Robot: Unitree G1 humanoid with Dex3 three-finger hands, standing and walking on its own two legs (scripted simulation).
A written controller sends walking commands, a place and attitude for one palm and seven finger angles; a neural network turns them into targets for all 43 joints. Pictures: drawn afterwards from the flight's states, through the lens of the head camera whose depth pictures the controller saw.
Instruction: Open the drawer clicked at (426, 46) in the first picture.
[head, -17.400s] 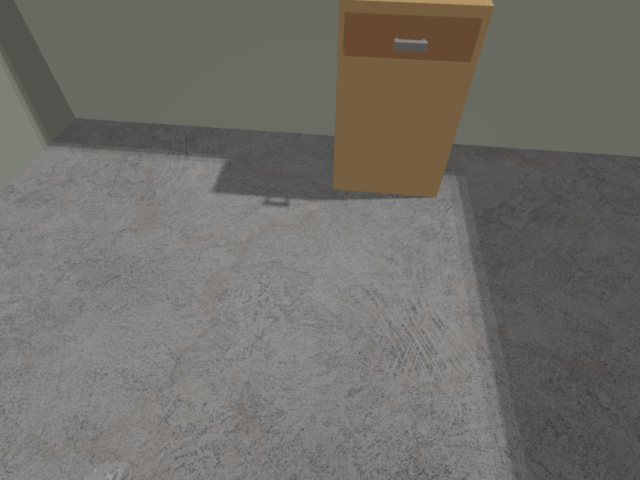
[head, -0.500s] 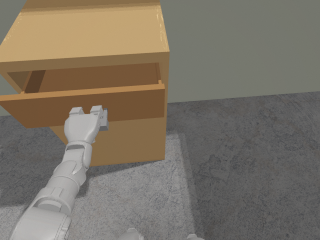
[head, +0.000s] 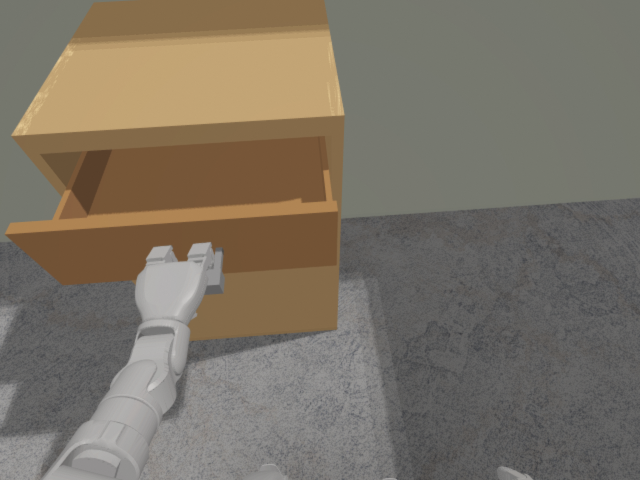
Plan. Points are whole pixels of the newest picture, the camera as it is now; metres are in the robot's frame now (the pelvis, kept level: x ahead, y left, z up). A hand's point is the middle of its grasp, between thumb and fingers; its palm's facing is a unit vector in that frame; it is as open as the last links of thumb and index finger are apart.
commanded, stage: pull the drawer open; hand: left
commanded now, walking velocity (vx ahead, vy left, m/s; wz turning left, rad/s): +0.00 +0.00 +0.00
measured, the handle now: (185, 270) +0.40 +0.21 -0.01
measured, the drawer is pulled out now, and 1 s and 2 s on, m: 0.15 0.28 0.30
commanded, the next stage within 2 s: open the thumb to release the handle in 1.28 s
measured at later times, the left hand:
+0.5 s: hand (181, 347) +0.30 +0.20 -0.03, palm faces -0.01 -0.06 -1.00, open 5.9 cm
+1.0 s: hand (174, 397) +0.23 +0.19 -0.03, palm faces -0.01 -0.08 -1.00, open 5.9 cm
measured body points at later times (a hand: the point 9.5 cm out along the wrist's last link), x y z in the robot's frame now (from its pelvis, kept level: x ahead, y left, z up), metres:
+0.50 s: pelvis +0.00 +0.00 +0.00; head +0.05 -0.02 +0.45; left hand +0.29 +0.20 +0.02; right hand +0.16 -0.25 -0.12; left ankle +0.02 +0.11 -0.69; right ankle -0.02 -0.11 -0.69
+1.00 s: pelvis +0.00 -0.01 +0.00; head +0.04 -0.04 +0.44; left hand +0.23 +0.19 +0.02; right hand +0.18 -0.25 -0.11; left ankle +0.02 +0.11 -0.69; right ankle -0.02 -0.11 -0.69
